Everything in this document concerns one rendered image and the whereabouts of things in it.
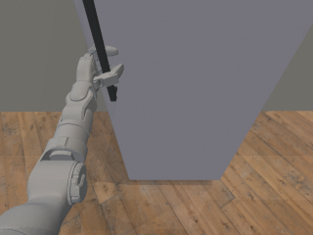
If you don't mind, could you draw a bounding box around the robot left upper arm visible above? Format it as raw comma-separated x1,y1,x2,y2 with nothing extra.
0,160,88,235

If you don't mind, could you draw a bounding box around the handle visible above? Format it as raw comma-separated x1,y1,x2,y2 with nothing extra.
82,0,117,102

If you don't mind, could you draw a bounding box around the left robot hand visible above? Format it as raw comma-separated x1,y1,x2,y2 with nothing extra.
76,45,124,92

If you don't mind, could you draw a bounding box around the fridge door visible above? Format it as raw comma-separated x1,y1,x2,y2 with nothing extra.
74,0,313,180

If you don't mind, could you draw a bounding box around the left robot forearm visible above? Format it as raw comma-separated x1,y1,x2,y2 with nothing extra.
26,80,98,198

